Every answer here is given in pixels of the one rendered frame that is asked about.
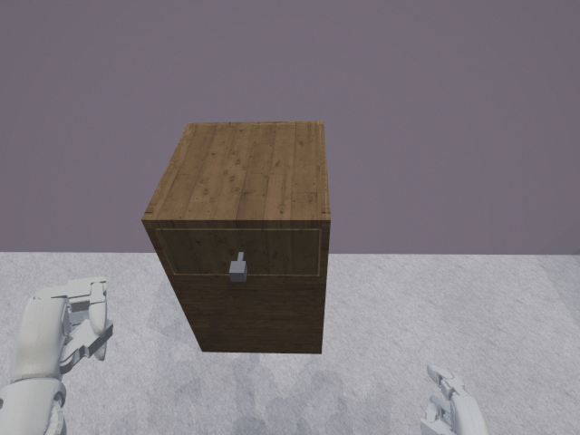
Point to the robot left hand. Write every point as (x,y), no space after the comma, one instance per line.
(45,325)

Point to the handle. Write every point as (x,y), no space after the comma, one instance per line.
(238,269)

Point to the robot right hand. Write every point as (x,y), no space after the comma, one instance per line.
(462,417)

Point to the cabinet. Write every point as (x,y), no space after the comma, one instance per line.
(266,174)

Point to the drawer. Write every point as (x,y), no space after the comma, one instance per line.
(267,251)

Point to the robot left forearm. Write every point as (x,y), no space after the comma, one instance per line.
(33,407)

